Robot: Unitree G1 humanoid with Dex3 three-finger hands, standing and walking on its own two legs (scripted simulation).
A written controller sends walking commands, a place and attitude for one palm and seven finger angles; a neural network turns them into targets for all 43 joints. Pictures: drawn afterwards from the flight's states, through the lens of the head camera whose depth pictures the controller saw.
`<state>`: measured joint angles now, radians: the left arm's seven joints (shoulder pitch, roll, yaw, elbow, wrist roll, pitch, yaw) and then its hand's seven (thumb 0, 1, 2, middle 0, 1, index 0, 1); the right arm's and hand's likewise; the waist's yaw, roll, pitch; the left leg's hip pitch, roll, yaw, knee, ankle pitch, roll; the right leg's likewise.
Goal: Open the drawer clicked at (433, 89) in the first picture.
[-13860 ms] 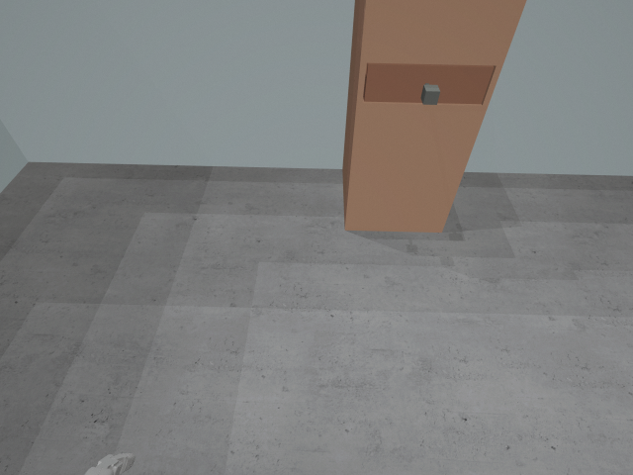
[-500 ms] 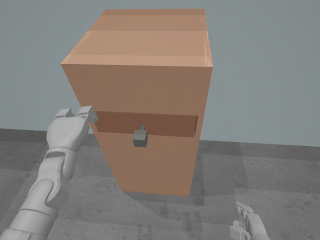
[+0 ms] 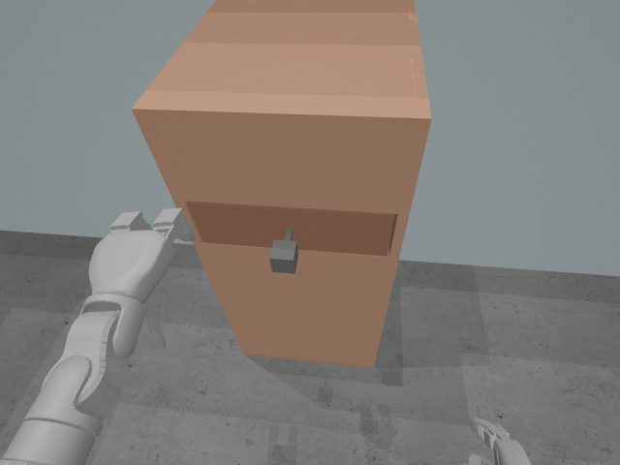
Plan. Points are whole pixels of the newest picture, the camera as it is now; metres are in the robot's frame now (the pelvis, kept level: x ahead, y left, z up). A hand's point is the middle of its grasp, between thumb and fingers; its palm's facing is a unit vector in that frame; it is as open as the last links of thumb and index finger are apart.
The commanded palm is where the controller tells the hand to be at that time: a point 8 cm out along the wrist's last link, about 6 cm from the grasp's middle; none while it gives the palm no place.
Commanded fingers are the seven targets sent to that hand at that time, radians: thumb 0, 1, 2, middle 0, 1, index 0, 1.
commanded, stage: move the hooked fingers above the handle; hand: left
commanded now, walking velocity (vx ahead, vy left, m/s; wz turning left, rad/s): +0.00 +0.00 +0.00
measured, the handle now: (286, 247) +0.49 +0.12 -0.08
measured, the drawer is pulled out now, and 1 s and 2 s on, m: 0.00 0.00 0.00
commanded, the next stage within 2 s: none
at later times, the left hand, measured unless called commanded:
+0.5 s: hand (213, 271) +0.35 +0.19 +0.03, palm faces -0.07 -0.07 -0.99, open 13.8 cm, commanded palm +0.34 +0.21 +0.10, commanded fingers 0.00 -0.50 0.30 -0.30 -1.20 -0.30 -1.20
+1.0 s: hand (246, 253) +0.41 +0.16 +0.00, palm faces -0.04 -0.09 -1.00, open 13.8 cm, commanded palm +0.39 +0.18 +0.07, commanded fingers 0.00 -0.50 0.30 -0.30 -1.20 -0.30 -1.20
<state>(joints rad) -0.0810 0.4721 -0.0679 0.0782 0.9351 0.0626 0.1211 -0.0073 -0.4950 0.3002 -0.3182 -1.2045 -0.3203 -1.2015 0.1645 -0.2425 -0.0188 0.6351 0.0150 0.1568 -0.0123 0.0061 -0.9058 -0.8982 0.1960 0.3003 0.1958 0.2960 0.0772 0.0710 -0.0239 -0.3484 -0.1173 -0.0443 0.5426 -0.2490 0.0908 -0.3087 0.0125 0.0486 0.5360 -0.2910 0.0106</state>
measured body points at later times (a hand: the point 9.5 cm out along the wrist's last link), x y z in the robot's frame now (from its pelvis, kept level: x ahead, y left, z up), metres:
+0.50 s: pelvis +0.01 -0.04 -0.01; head +0.05 -0.06 +0.44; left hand +0.35 +0.20 +0.09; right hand +0.15 -0.29 -0.13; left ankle +0.01 +0.06 -0.73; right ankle -0.01 -0.14 -0.73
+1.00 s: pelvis +0.03 -0.04 -0.02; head +0.09 -0.05 +0.43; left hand +0.40 +0.17 +0.06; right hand +0.16 -0.30 -0.14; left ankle +0.01 +0.06 -0.73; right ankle -0.01 -0.14 -0.73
